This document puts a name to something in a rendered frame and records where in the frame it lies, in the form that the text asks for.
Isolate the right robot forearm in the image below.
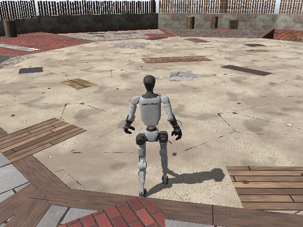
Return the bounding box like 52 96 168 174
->
170 114 180 132

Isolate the robot head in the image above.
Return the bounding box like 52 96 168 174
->
142 75 158 98

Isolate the right robot hand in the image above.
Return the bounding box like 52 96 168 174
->
171 130 182 140

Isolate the left robot upper arm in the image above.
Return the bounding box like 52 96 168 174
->
128 96 140 122

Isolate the left robot hand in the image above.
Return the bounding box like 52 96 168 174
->
124 126 135 134

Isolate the left robot forearm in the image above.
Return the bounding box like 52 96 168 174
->
125 115 132 129

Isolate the humanoid robot torso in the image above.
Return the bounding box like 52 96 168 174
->
139 94 161 142

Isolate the right robot upper arm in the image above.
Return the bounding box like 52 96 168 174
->
160 95 174 122

